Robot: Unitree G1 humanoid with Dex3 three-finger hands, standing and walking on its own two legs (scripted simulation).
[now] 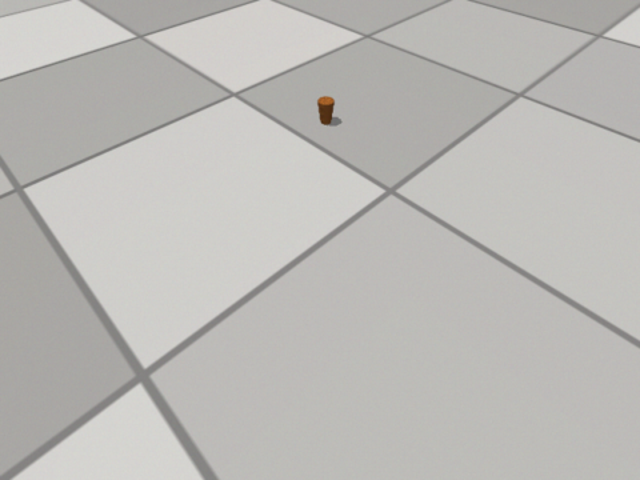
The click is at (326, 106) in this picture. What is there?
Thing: tapered cup
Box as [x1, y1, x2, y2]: [318, 97, 333, 124]
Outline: 321,97 318,99 320,119 322,123 327,124 330,122 333,99 330,97
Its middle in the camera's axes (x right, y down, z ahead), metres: +0.03 -0.72 +2.20
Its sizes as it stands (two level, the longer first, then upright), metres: 0.093 0.093 0.135
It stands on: the floor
